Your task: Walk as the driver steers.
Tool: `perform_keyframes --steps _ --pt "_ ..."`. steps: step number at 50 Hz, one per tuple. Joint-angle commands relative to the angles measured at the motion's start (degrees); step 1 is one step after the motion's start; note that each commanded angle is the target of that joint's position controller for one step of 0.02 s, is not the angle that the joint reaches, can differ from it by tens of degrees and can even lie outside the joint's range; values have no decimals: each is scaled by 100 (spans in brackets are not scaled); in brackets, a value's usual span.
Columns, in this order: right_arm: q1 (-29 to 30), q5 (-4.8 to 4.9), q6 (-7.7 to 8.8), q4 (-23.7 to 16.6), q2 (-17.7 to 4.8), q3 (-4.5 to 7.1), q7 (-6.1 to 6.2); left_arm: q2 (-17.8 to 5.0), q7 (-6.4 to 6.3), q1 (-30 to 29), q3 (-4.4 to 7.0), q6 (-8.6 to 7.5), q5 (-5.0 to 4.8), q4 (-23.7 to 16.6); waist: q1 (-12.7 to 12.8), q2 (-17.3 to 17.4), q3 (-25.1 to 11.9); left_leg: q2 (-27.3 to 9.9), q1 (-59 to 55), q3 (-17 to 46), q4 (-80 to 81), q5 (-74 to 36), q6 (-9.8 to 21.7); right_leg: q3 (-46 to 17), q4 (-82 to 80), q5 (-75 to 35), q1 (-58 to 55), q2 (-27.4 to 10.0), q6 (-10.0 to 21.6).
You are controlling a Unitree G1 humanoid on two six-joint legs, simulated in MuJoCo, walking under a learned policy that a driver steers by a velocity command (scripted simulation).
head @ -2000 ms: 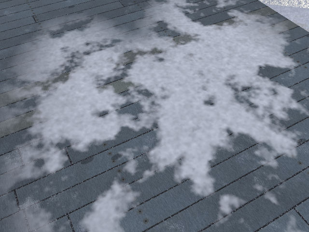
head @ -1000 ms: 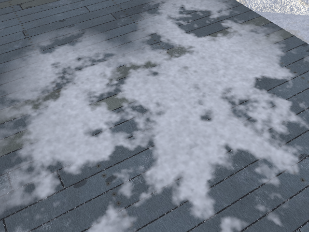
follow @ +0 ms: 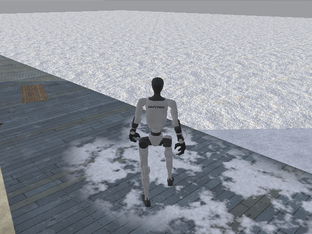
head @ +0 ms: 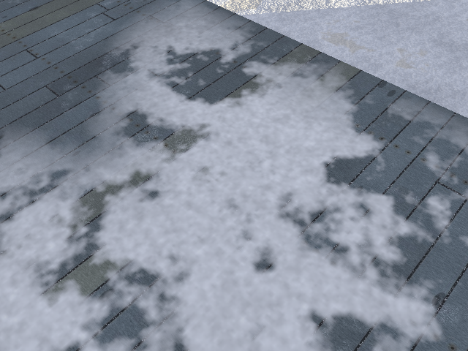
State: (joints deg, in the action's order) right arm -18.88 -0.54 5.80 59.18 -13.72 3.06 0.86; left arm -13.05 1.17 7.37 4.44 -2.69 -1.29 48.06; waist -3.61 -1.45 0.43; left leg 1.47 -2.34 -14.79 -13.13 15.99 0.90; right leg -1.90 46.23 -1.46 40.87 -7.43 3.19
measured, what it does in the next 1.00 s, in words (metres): walks ahead, turning right: right foot, then left foot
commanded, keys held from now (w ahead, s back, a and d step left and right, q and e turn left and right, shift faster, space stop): w+e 0.50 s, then w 0.50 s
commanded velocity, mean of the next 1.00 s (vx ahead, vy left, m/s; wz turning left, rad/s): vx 0.50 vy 0.00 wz -0.41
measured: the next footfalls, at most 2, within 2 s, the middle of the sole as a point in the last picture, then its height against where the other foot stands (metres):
right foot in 0.14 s outside the picture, level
left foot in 0.66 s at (244, 325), level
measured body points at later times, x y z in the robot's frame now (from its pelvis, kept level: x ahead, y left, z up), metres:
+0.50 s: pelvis +0.28 -0.07 +0.01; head +0.30 -0.10 +0.46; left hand +0.41 +0.19 -0.10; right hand +0.42 -0.37 -0.09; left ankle +0.51 +0.07 -0.68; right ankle +0.21 -0.13 -0.74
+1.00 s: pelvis +0.55 -0.10 +0.01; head +0.58 -0.11 +0.46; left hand +0.83 +0.04 -0.09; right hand +0.44 -0.35 -0.12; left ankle +0.54 +0.00 -0.74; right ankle +0.62 -0.33 -0.68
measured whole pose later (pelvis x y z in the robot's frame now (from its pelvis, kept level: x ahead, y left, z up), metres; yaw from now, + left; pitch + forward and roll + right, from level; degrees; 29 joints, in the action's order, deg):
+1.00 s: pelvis +0.55 -0.10 +0.01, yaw -23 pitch +2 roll +1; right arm -21.7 0.7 5.4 51.7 -14.2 2.6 -0.9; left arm -15.1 -0.1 7.6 3.0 -4.2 -0.4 39.7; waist -4.7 -2.6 0.4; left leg 3.3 4.5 -1.4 -13.3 11.2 3.1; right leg -2.9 43.4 2.2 38.9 -6.2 0.5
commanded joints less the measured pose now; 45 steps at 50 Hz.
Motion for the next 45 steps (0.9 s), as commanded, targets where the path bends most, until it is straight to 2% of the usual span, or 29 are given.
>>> perform_keyframes --steps 1,3,4,5,6,7,8,9,10,11,12,14,16,18,22,25,28,30,31,32,33,34,35,36,37,38,39,41,45 --pt "-82 79 -36 -287 -1009 198 54 -106 155 -821 -67 -71 -5 -667 -82 222 669 -1882 -75 480 360 -2082 813 312 -520 206 391 16 67" --pt "-44 121 -115 -335 -1109 238 48 -197 227 -876 -46 -58 -22 -844 13 355 590 -1933 -326 298 -41 -3017 710 579 -753 757 81 202 207" --pt "36 131 -147 -386 -1193 264 55 -304 247 -761 1 -45 -22 -898 144 496 413 -1936 -371 198 -410 -4053 645 774 -790 1035 -320 404 308" --pt "125 140 -187 -437 -1280 291 72 -458 257 -437 79 -28 -25 -887 373 655 136 -1921 -385 108 -1009 -5109 578 953 -782 1303 -873 653 429" --pt "252 155 -238 -492 -1331 303 84 -694 257 268 211 -25 -47 -752 796 693 -260 -1812 -229 -2 -2025 -5784 480 1081 -1014 1282 -1809 950 607" --pt "306 166 -246 -567 -1276 272 87 -1113 176 1257 436 -13 -47 -495 1281 503 -785 -1563 550 -68 -3449 -5244 244 879 -1427 892 -3400 1129 854" --pt "139 0 -166 -813 -768 129 60 -1780 36 1792 613 25 -33 -367 1153 -715 -1220 -1006 2602 -36 -5549 -1569 -51 -1347 -1608 964 -5160 -201 1375" --pt "-38 72 114 -1091 -375 -27 -38 -1949 68 1629 561 -74 48 -586 723 -1270 -2147 63 4231 1318 -6997 1776 -190 -4620 -2709 1610 -6343 -1312 2373" --pt "780 292 311 -1270 -864 98 -109 -1405 116 1708 400 -137 99 -551 1070 -538 -1854 -227 4883 2015 -7138 1424 -15 -4194 -3027 1404 -6274 -1168 1983" --pt "971 357 383 -1354 -849 91 -127 -1140 110 1440 327 -182 78 -546 905 -404 -1172 -464 5043 1941 -6748 911 134 -3199 -2943 931 -5578 -957 1729" --pt "917 247 379 -1257 -803 99 -81 -968 109 945 268 -201 35 -658 597 147 -792 -731 4666 1945 -6238 510 136 -2473 -2942 421 -4659 -668 1497" --pt "696 138 199 -1206 -894 198 -71 -701 74 462 159 -216 94 -832 232 41 -531 -981 3881 1974 -5563 167 52 -1822 -3157 -167 -3528 -334 1316" --pt "724 34 61 -1293 -758 201 -68 -845 16 548 184 -255 51 -828 160 90 -444 -928 3724 1865 -5106 -58 -144 -1585 -3301 -602 -3117 -213 1381" --pt "1124 -33 7 -1460 -665 179 -31 -1020 -76 767 227 -266 36 -797 242 48 -281 -820 3897 1794 -4438 -565 -321 -1383 -3387 -705 -2953 -105 1367" --pt "2011 12 52 -1730 -540 113 -55 -1037 -180 1109 225 -209 17 -754 566 -278 -62 -482 3807 1779 -2636 -1831 -366 -1220 -3344 110 -2882 168 1070" --pt "2431 77 109 -1909 -566 91 -127 -1098 -184 1294 240 -189 2 -685 737 -429 27 -289 3490 1756 -1915 -2168 -310 -1411 -3223 523 -2898 115 936" --pt "2447 84 200 -1969 -708 109 -231 -980 -215 1460 202 -161 2 -579 767 -484 1 -298 3395 1822 -1562 -2043 -162 -1688 -2843 532 -3424 -148 890" --pt "2270 78 258 -1955 -810 140 -270 -993 -244 1443 201 -123 32 -545 660 -619 3 -279 3191 1766 -1465 -1555 -2 -1875 -2589 180 -3711 -301 828" --pt "2006 71 284 -1894 -866 172 -266 -997 -245 1379 197 -95 40 -554 508 -688 -61 -206 2852 1640 -1334 -1367 108 -1876 -2356 -266 -3781 -269 764" --pt "1477 33 307 -1742 -1003 250 -239 -908 -235 1303 157 -80 56 -592 247 -649 -346 -122 2105 1526 -1164 -1373 270 -1726 -1779 -1016 -3768 2 641" --pt "650 -46 322 -1621 -1230 320 -212 -719 -207 1205 65 -87 115 -691 -133 -373 -1056 -716 752 2065 -1388 -1517 605 -1435 -522 -841 -3237 311 454" --pt "-214 -111 283 -1480 -1724 454 -196 -395 -204 1936 -37 -148 74 -719 -53 994 -1938 -1917 -1395 4139 -1328 -1138 1451 -856 1535 955 -1412 1089 4" --pt "-523 48 233 -1243 -1529 436 -277 -474 -203 2284 -71 -212 -84 -651 -14 2026 -2027 -2506 -1917 6066 -447 295 1871 -907 2628 3475 -53 1323 -113" --pt "-206 157 213 -1331 -1059 309 -282 -974 -199 1723 30 -227 -150 -666 -118 1180 -1122 -2332 -1274 5620 -299 1131 1587 -1092 3088 3146 484 982 -71" --pt "190 126 154 -1431 -844 230 -264 -1039 -193 1120 31 -225 -77 -801 -82 606 -570 -2091 -459 4733 -247 942 1340 -828 2997 2634 464 699 -38" --pt "488 70 113 -1463 -731 166 -267 -961 -183 789 25 -231 37 -896 69 355 -154 -1821 327 4136 -63 351 1263 -621 2612 2272 289 480 -37" --pt "630 20 115 -1476 -633 118 -264 -903 -174 754 46 -223 99 -925 231 438 -58 -1613 743 3750 65 -128 1191 -552 2231 2001 29 269 -34" --pt "590 18 136 -1410 -636 102 -260 -688 -155 934 13 -190 78 -886 353 676 -118 -1369 1077 3232 268 -823 1185 -371 1841 1798 -351 146 -79" --pt "260 87 131 -1240 -963 173 -185 -512 -178 416 -66 -193 119 -1105 249 537 -73 -1377 950 2639 470 -1979 1285 -164 772 1066 -21 39 -269"
Keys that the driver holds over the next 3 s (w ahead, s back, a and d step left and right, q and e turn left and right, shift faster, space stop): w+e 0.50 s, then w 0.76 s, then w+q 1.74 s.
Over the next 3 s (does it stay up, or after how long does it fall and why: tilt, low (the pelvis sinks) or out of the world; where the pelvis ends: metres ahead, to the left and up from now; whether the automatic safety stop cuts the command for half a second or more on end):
stays up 1.53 -0.15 0.01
